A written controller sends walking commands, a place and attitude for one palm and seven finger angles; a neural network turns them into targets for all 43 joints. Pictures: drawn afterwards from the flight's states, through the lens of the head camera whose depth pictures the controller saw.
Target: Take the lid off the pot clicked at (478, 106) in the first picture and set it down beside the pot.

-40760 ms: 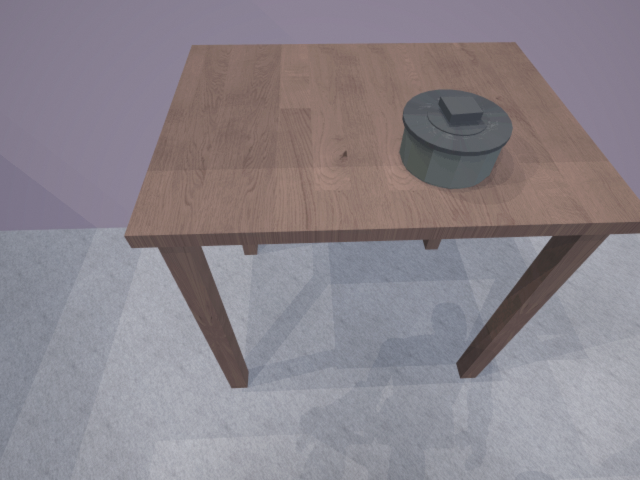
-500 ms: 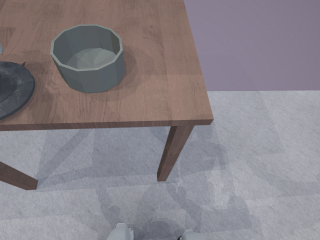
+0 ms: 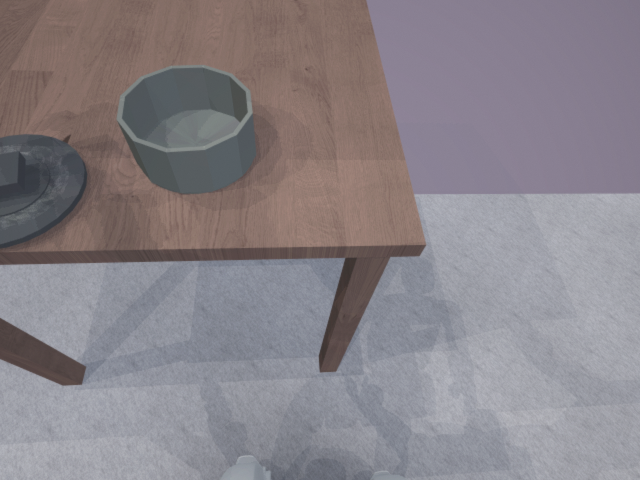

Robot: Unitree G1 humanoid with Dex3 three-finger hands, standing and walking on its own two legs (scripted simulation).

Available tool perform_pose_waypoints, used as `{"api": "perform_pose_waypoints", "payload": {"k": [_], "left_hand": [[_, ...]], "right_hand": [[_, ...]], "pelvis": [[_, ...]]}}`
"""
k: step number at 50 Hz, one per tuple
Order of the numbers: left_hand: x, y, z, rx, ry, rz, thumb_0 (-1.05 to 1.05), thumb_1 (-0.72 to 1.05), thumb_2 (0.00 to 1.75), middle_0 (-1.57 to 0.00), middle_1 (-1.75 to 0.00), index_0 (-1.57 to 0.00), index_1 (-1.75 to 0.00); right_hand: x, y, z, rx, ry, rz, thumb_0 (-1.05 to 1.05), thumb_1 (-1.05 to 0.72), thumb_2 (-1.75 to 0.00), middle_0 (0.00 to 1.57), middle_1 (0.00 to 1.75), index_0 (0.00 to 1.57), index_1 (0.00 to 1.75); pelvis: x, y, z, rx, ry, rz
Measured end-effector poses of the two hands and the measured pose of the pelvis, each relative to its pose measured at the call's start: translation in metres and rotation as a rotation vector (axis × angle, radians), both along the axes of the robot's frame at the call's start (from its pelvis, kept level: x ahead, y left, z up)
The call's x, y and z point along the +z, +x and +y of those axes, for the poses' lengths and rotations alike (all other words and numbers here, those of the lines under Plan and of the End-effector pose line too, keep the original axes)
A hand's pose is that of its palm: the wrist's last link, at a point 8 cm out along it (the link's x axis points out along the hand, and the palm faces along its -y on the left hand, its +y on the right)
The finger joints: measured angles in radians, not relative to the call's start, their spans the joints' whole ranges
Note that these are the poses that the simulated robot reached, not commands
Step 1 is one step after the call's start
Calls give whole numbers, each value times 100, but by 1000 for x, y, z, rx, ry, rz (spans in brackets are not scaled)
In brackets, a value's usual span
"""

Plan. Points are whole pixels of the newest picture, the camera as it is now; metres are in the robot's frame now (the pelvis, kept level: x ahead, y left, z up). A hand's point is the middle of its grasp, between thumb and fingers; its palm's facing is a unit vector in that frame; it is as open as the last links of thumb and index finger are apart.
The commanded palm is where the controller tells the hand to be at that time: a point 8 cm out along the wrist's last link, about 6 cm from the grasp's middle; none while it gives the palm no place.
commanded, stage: raise the empty hand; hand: left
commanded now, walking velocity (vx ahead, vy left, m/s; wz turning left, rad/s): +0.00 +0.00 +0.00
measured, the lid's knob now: out of the picture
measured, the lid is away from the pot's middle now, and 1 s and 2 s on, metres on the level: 0.23 0.23 0.23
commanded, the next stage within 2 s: draw the hand back to the body in 0.66 s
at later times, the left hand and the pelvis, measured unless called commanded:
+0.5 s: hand out of the picture +0.47 +0.36 +0.24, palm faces -0.28 -0.12 -0.95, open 11.1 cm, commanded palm +0.51 +0.37 +0.32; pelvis +0.01 -0.01 +0.01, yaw +0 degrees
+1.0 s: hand out of the picture +0.47 +0.36 +0.25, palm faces -0.24 -0.11 -0.96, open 11.1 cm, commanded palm +0.46 +0.35 +0.31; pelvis +0.02 -0.01 +0.01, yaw +1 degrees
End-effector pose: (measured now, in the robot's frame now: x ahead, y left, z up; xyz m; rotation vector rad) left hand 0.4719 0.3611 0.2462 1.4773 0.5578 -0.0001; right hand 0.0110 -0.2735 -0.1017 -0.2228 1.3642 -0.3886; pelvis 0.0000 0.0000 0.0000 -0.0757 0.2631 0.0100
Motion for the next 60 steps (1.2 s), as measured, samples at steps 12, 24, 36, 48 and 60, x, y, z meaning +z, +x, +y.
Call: {"api": "perform_pose_waypoints", "payload": {"k": [12, 24, 36, 48, 60], "left_hand": [[28, 0, 0, 42, 13, -22, 0, -7, 77, -42, -75, -42, -76], [50, -2, 1, 80, 18, -46, 0, -7, 77, -42, -75, -42, -76], [54, -4, 14, 153, 20, -22, 0, -7, 77, -42, -75, -42, -76], [64, 1, -3, 80, 22, -93, 0, -7, 77, -42, -75, -42, -76], [61, -35, -16, 41, 71, -122, 0, -7, 77, -42, -75, -42, -76]], "right_hand": [[1, -3, -2, -16, 22, 5, 0, -90, -90, 20, 30, 20, 30], [3, 14, -5, 3, 38, -25, 0, -90, -90, 20, 30, 20, 30], [5, 25, -10, 17, 36, -21, 0, -91, -90, 20, 30, 20, 30], [3, 39, -9, 18, 74, -45, 0, -91, -90, 20, 29, 20, 30], [1, 82, -1, 79, 152, -155, 0, -91, -90, 20, 29, 20, 30]], "pelvis": [[4, 4, -2, -6, 8, -14], [8, 8, -7, 0, 14, -24], [10, 15, -11, 1, 19, -22], [12, 22, -13, 3, 24, -26], [14, 13, -18, 17, 35, -73]]}}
